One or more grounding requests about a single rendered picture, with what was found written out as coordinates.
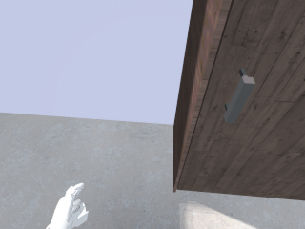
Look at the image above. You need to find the left robot hand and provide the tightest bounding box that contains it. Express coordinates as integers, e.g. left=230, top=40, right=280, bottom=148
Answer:
left=51, top=183, right=89, bottom=229

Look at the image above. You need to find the handle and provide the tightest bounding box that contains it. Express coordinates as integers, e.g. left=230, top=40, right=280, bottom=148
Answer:
left=224, top=68, right=255, bottom=124

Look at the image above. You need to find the wardrobe door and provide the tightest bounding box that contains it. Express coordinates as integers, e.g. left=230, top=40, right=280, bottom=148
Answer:
left=177, top=0, right=305, bottom=201

